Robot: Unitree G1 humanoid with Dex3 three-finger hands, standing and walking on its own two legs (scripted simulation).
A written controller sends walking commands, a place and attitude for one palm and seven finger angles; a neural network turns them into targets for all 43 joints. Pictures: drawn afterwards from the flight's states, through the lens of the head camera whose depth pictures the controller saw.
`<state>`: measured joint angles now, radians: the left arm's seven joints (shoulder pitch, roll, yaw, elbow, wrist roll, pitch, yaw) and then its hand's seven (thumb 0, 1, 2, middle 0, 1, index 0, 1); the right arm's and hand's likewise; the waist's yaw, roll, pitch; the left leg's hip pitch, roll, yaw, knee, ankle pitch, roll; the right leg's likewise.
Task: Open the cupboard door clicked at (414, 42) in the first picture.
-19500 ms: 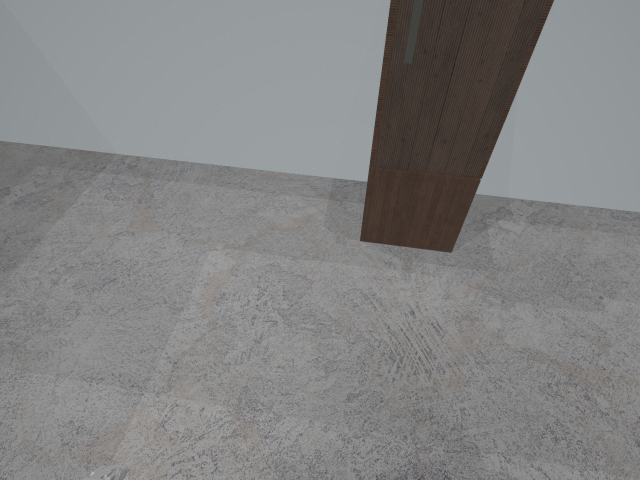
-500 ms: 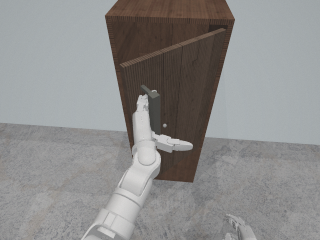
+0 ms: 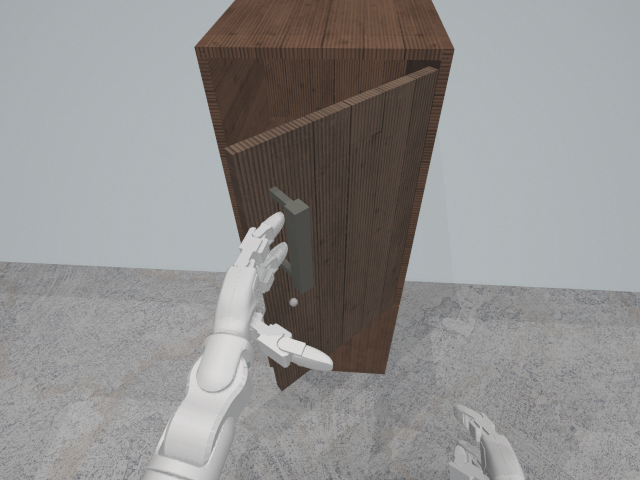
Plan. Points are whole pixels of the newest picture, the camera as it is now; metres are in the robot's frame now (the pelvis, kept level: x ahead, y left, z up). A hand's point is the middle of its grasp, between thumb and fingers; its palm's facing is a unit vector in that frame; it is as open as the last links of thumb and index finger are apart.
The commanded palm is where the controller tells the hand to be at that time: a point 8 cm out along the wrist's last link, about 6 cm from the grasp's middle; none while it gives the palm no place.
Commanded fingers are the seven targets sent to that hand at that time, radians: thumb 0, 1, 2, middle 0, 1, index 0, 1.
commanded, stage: slide the hand sideways off the handle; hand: left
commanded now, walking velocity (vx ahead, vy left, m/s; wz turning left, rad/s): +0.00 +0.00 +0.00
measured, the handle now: (290, 241) +0.39 +0.07 +0.11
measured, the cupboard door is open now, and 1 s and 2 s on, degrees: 44 44 44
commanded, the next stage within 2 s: draw the hand back to the body in 0.62 s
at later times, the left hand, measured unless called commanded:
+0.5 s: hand (243, 337) +0.24 +0.11 +0.11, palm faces -0.01 -1.00 -0.03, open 16.3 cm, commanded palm +0.20 +0.16 +0.11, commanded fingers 0.00 -0.50 0.30 -0.15 -0.30 -0.15 -0.30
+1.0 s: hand (204, 342) +0.23 +0.14 +0.12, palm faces +0.01 -1.00 -0.06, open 16.3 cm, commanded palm +0.19 +0.20 +0.13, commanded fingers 0.00 -0.50 0.30 -0.15 -0.30 -0.15 -0.30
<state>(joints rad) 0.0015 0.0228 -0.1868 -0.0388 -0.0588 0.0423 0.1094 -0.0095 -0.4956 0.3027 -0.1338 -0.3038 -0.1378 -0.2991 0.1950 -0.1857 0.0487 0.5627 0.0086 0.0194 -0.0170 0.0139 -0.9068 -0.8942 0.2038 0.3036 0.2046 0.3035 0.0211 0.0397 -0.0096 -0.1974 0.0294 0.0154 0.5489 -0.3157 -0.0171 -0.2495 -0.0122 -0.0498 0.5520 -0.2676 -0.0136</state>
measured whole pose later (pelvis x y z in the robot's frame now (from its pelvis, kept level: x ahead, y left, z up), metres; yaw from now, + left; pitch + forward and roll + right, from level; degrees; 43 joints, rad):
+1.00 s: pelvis +0.01 +0.00 -0.01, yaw +1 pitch -2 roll +0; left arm 0.33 0.17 0.02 -0.36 -0.18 0.06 -0.10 -0.01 -0.50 0.30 -0.15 -0.30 -0.15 -0.30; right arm 0.24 -0.21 0.07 0.56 0.02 -0.17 -0.07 0.02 -0.90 -0.89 0.20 0.30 0.21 0.30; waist 0.03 0.06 -0.03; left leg -0.23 0.03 -0.01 0.62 -0.36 -0.02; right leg -0.26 -0.02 -0.07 0.60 -0.31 -0.01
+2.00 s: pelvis +0.02 +0.02 +0.01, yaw +0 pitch -5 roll -1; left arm 0.43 0.33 0.35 -0.35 -0.04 -0.12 0.12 0.01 0.73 0.83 -0.20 -0.30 -0.20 -0.30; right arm 0.19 -0.22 0.02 0.66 -0.01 -0.12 -0.08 0.01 -0.90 -0.89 0.21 0.30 0.21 0.30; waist 0.07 0.06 0.03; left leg -0.04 0.02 0.02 0.40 -0.28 0.00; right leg -0.07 -0.01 -0.05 0.36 -0.21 0.01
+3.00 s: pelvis -0.06 +0.03 +0.00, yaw +0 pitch -1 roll +0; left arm 0.55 0.42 0.45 -0.51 -0.01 -0.22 0.15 0.02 0.89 0.90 -0.21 -0.30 -0.21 -0.30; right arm 0.21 -0.22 0.00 0.55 0.01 -0.07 -0.09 0.01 -0.91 -0.89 0.21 0.30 0.21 0.30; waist 0.00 -0.01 0.06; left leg -0.35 0.00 0.04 0.59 -0.23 0.03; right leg -0.38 -0.04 -0.02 0.53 -0.14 0.03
